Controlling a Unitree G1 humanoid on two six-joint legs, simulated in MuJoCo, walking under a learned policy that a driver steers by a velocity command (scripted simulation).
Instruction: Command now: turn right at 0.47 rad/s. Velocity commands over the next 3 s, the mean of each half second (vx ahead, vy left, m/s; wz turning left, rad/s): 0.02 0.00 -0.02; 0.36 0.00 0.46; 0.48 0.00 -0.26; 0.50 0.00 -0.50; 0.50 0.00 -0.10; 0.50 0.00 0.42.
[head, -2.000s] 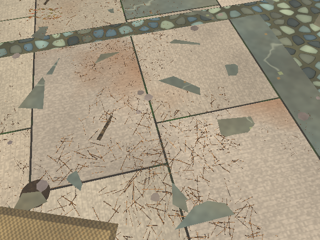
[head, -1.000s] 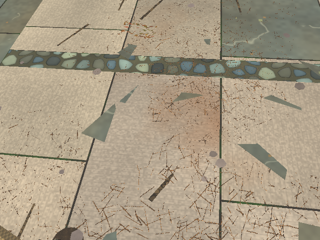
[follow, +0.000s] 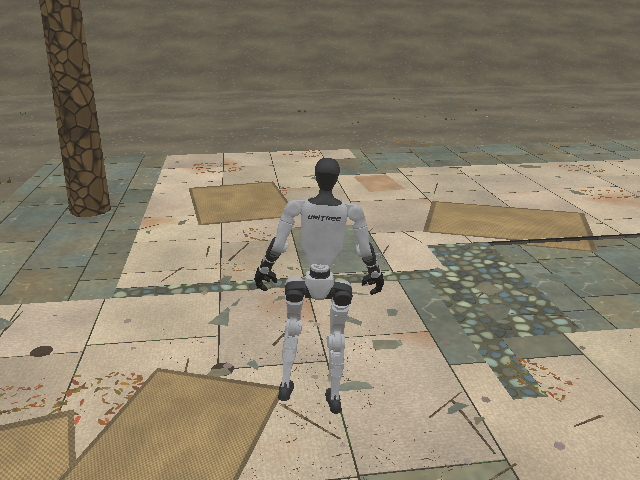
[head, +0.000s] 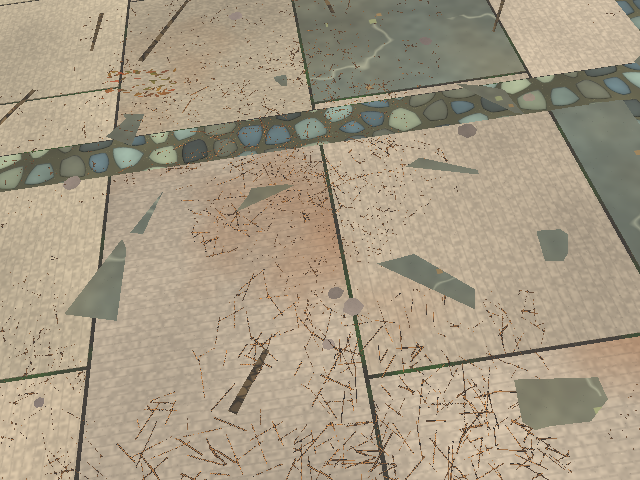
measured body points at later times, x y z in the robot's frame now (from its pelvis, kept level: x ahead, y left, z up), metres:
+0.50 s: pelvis +0.02 +0.04 -0.01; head +0.04 +0.04 +0.44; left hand +0.14 +0.33 -0.12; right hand +0.17 -0.23 -0.12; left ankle +0.03 +0.16 -0.75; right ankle +0.00 -0.08 -0.75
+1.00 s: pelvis +0.18 +0.15 -0.03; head +0.22 +0.18 +0.42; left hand +0.14 +0.45 -0.15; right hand +0.45 -0.03 -0.10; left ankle +0.22 +0.25 -0.75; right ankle +0.10 -0.04 -0.66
